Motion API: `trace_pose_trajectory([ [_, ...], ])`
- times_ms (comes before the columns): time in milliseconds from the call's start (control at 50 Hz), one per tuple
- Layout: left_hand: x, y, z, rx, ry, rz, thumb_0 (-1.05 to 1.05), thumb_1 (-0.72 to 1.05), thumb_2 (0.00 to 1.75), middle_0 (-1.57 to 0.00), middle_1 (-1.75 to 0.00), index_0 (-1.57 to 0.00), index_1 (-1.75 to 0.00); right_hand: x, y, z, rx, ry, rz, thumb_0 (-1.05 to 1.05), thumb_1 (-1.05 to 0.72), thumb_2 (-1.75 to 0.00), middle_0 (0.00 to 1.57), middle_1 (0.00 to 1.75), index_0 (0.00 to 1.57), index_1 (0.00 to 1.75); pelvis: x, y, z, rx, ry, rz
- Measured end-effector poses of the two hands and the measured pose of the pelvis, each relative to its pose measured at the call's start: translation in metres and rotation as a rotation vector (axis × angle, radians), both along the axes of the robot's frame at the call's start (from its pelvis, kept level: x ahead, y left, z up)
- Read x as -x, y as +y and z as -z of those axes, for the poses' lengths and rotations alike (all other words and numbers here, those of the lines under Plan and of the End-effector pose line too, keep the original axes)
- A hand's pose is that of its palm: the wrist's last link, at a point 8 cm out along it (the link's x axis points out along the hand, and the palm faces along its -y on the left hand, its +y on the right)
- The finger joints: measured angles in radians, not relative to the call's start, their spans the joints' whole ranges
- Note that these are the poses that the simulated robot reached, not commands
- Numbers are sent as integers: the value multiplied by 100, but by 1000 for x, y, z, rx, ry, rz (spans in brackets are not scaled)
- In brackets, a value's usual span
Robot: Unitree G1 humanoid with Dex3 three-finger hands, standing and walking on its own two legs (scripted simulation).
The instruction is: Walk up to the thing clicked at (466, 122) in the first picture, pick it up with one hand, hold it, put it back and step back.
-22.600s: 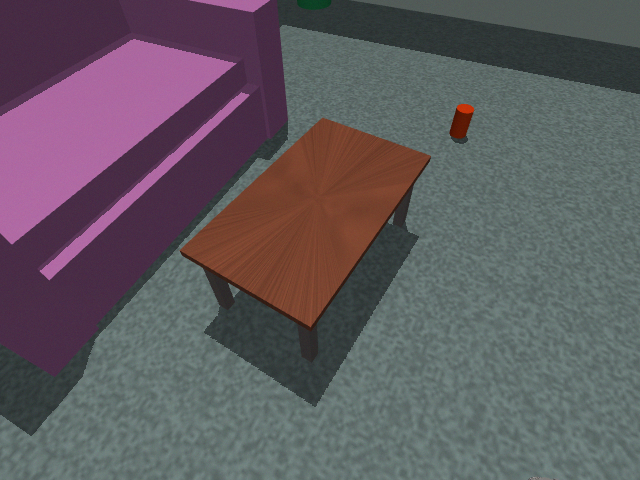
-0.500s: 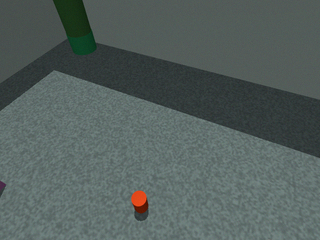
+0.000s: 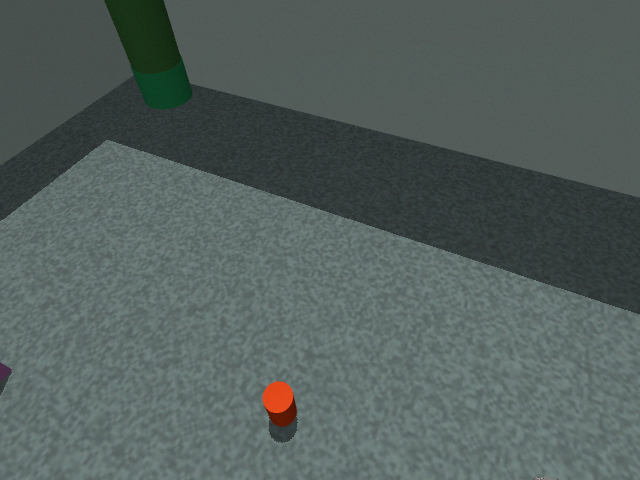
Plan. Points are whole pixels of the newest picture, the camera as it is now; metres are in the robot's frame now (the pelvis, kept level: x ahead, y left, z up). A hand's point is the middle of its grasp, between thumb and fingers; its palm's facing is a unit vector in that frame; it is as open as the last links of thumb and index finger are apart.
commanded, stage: go down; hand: left
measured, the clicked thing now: (280, 404) +0.39 +0.15 -0.71
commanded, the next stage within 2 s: rise first in 1.62 s
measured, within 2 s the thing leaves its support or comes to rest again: neither
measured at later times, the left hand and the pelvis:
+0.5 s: hand out of the picture +0.14 +0.27 -0.18, palm faces +0.04 -0.94 -0.33, open 15.7 cm; pelvis -0.01 +0.01 -0.04, yaw +0 degrees
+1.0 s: hand out of the picture +0.13 +0.27 -0.20, palm faces +0.05 -0.95 -0.32, open 16.9 cm; pelvis -0.01 +0.02 -0.09, yaw +1 degrees
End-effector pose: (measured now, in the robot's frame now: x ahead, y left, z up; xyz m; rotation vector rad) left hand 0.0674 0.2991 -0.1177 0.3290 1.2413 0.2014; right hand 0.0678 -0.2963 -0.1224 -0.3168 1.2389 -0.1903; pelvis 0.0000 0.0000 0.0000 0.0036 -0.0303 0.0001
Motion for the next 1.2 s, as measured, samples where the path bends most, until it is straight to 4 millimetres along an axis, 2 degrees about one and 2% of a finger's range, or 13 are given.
trace_pose_trajectory([
  [100, -30, -6, 2, 19, -103, -42, 0, 80, 79, -13, -22, -13, -21, -8, 13, 1, -13, -108, 6, 0, -92, -91, 20, 30, 20, 30, 9, 1, 6, 2, 54, -20],
  [180, -59, -2, 8, 27, -139, -17, 0, 61, 61, -7, -15, -7, -15, -8, 27, 6, -37, -146, 11, 0, -92, -91, 20, 30, 20, 30, 14, 0, 13, 2, 107, -15],
  [240, -72, 2, 8, 17, -164, -3, 0, 45, 47, -5, -12, -5, -11, -6, 36, 7, -56, -169, 30, 0, -91, -91, 20, 30, 20, 30, 14, 2, 17, 2, 127, -10],
  [380, -69, 11, 11, 4, -132, -14, 0, 9, 27, -4, -8, -4, -8, -12, 49, 9, -70, -233, 37, 0, -86, -89, 21, 30, 20, 30, 11, 8, 25, 6, 156, -4],
  [480, -63, 13, 22, 19, -136, -18, 0, -14, 20, -4, -8, -3, -9, -27, 50, 14, -52, -292, 10, 0, -82, -88, 21, 30, 20, 30, 11, 13, 38, 11, 191, -5],
  [580, -60, 13, 31, 29, -174, -13, 0, -29, 17, -5, -9, -4, -10, -43, 51, 19, -30, -349, -14, 1, -80, -88, 21, 30, 20, 30, 12, 15, 52, 17, 221, -9],
  [720, -55, 14, 37, 33, -178, -11, -1, -37, 15, -6, -8, -4, -10, -65, 57, 23, -16, -427, -43, 1, -78, -87, 21, 30, 20, 30, 12, 16, 66, 29, 254, -16],
  [860, -50, 16, 41, 30, -180, -20, -1, -40, 14, -6, -7, -4, -9, -76, 65, 28, -10, -482, -62, 1, -78, -87, 21, 30, 20, 30, 13, 15, 78, 40, 283, -24],
  [1080, -49, 18, 51, 37, -203, -17, -1, -41, 11, -6, -6, -4, -7, -75, 69, 41, 2, -501, -69, 1, -79, -87, 21, 30, 20, 30, 16, 16, 94, 51, 322, -27],
  [1200, -65, 29, 77, 63, -272, -22, -1, -42, 11, -5, -6, -4, -6, -68, 65, 60, 20, -497, -96, 1, -82, -88, 21, 30, 20, 30, 26, 15, 114, 51, 368, -24],
])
